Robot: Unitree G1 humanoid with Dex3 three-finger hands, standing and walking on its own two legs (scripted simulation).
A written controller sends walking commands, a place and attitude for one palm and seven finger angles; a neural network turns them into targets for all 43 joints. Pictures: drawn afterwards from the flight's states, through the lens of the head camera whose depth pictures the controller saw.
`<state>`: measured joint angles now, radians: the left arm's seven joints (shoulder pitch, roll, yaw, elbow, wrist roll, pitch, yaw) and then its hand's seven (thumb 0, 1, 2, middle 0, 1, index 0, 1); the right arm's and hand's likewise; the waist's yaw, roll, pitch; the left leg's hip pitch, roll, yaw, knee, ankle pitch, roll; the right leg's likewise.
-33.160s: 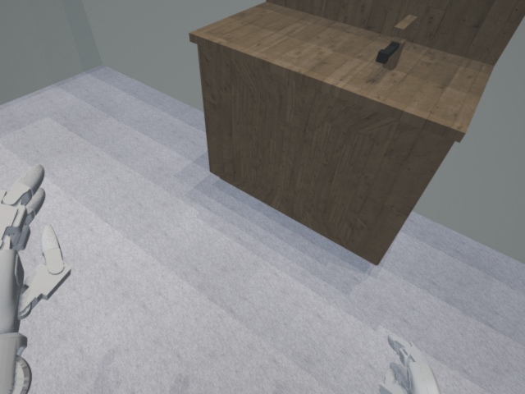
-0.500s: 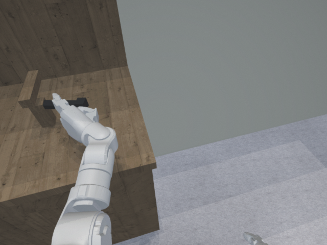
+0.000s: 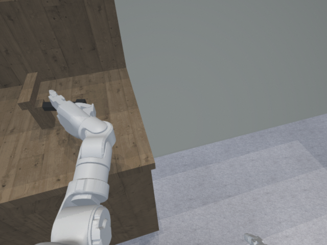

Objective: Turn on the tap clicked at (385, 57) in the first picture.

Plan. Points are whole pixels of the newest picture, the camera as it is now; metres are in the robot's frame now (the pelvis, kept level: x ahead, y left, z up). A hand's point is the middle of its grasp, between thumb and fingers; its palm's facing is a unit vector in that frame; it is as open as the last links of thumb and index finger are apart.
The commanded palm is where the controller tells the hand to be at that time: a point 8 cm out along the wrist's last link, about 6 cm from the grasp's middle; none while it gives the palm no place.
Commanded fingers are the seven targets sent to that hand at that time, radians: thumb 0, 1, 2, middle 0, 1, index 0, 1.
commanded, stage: lift the hand up off the lever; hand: left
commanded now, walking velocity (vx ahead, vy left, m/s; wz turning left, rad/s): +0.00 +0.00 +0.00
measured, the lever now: (81, 106) +0.45 +0.27 +0.11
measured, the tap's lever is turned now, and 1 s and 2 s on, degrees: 73 73 73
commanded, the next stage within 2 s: draw the hand back beside the body in 0.88 s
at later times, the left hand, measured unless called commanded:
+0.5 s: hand (87, 105) +0.39 +0.21 +0.17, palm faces +0.81 -0.58 -0.09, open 7.8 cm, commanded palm +0.34 +0.22 +0.16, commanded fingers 0.00 0.90 0.90 -0.15 -0.15 -0.15 -0.15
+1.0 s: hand (85, 104) +0.39 +0.21 +0.17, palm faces +0.80 -0.59 -0.08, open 7.8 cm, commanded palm +0.33 +0.23 +0.17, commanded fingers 0.00 0.90 0.90 -0.15 -0.16 -0.15 -0.16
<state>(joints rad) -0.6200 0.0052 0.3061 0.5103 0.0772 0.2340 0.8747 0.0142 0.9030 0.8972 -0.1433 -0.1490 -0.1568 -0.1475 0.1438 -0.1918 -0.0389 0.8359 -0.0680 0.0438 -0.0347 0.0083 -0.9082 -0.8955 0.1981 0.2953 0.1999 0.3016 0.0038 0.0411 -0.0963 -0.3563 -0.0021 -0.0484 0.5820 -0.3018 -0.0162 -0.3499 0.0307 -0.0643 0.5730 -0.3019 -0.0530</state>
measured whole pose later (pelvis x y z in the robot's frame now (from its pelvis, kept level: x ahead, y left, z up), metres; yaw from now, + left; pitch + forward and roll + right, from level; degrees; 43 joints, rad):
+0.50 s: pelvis -0.01 +0.00 +0.00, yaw +0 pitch +2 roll +0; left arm -0.62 -0.01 0.25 0.42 0.06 0.33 0.86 0.01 0.90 0.90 -0.15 -0.15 -0.16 -0.15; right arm 0.05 -0.18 -0.02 0.84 -0.05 0.03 -0.05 0.01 -0.91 -0.90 0.20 0.30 0.20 0.30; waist 0.04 0.04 -0.08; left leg -0.30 0.00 -0.05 0.54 -0.27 -0.02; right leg -0.28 0.03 -0.07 0.52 -0.27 -0.05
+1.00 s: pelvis +0.00 +0.00 +0.01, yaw +0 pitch +1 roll +0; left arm -0.58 -0.01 0.24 0.35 0.05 0.37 0.85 0.01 0.90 0.90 -0.15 -0.15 -0.16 -0.15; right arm 0.07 -0.19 -0.02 0.85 -0.04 0.04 -0.05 0.01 -0.91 -0.90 0.20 0.30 0.20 0.30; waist 0.04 0.04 -0.07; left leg -0.26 0.00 -0.04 0.50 -0.26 -0.01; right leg -0.25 0.03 -0.06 0.49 -0.26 -0.05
